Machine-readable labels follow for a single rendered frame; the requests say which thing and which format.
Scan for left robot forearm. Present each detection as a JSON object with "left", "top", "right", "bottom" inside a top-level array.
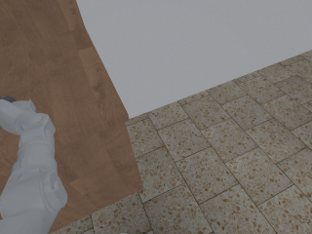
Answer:
[{"left": 0, "top": 110, "right": 58, "bottom": 219}]

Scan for robot left upper arm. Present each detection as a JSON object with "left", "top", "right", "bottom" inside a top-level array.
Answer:
[{"left": 0, "top": 171, "right": 67, "bottom": 234}]

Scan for counter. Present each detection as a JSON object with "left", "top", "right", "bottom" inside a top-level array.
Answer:
[{"left": 0, "top": 0, "right": 144, "bottom": 234}]

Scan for left robot hand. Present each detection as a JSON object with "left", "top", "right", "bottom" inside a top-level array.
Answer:
[{"left": 0, "top": 98, "right": 36, "bottom": 136}]

